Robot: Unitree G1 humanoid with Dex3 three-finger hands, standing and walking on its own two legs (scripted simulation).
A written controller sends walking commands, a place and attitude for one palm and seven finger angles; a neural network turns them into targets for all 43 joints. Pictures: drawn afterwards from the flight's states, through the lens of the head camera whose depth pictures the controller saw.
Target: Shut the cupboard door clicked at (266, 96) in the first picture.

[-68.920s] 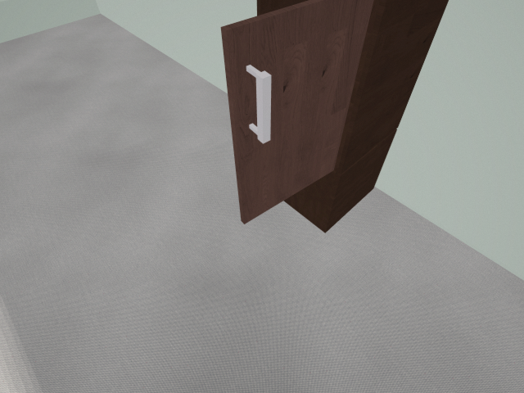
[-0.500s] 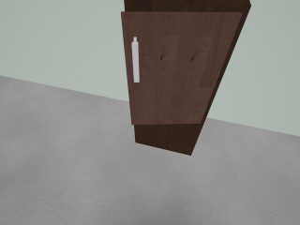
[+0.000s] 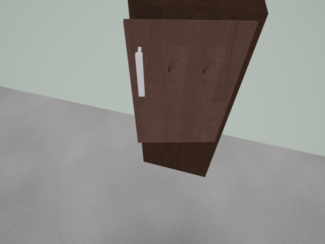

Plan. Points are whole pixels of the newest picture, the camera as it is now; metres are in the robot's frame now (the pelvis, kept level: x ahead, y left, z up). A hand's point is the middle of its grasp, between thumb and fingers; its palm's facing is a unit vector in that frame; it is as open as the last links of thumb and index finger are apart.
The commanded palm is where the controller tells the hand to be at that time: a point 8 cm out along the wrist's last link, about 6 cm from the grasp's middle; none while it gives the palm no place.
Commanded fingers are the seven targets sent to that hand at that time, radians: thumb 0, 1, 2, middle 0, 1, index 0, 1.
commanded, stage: shuffle to correct the standing spot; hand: left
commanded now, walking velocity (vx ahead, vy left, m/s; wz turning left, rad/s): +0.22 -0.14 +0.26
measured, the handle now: (140, 72) +0.62 +0.10 +0.10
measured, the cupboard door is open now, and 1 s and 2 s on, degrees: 17 17 17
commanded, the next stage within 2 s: come to a stop and stand still in 1.28 s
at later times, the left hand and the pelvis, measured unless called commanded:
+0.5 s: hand out of the picture +0.14 +0.15 -0.18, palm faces +0.12 -0.98 -0.19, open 7.3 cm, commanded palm none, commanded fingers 0.00 0.90 0.90 -0.20 -0.30 -0.20 -0.30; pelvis +0.14 -0.04 -0.01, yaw +5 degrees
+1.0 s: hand (139, 192) +0.31 +0.09 -0.17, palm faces +0.07 -0.98 -0.20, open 7.3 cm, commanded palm none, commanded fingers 0.00 0.90 0.90 -0.20 -0.30 -0.20 -0.30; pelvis +0.25 -0.11 +0.00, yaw +5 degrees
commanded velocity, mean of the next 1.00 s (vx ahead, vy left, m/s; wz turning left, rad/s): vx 0.05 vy -0.16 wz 0.01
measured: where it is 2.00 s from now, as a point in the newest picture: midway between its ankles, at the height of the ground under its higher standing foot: outside the picture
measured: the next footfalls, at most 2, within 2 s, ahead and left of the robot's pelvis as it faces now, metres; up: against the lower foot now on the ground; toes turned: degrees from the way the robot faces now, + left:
left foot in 0.24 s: +0.12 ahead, +0.12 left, +0.00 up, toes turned +13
right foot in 0.50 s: +0.22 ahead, -0.17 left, +0.00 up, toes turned -3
